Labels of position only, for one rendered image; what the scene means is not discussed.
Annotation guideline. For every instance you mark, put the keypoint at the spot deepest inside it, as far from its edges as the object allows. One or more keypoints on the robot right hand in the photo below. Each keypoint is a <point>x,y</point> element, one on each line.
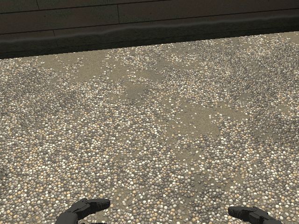
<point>253,215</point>

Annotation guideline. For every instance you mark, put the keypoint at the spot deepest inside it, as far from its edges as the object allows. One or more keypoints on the robot left hand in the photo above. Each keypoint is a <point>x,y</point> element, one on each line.
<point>82,209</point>

